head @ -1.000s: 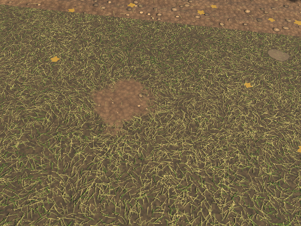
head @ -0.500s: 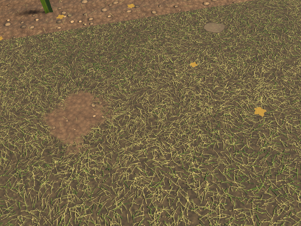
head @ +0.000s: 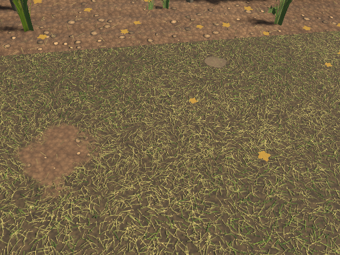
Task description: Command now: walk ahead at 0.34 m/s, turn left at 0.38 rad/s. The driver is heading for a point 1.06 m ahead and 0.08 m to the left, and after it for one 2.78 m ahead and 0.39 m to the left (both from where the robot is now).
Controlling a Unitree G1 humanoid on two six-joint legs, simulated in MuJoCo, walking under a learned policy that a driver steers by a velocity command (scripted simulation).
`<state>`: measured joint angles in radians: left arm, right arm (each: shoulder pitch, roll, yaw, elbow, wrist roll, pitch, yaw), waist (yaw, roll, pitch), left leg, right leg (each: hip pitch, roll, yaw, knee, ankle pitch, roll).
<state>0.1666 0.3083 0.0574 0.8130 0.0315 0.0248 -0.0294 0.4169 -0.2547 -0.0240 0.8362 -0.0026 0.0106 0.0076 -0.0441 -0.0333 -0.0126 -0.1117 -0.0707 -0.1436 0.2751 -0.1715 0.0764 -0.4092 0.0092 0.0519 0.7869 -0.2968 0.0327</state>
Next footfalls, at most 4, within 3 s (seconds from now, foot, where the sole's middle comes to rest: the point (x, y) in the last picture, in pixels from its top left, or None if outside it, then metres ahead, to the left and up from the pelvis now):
0.20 right None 0.12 -0.13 -0.79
0.74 left None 0.42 0.12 -0.95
1.14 right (156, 228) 0.72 0.01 -0.95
1.92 left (119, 167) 1.18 0.22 -1.12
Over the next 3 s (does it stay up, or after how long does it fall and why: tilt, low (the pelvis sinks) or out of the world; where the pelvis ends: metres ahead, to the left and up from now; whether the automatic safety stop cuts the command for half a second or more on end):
stays up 1.25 0.14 -0.35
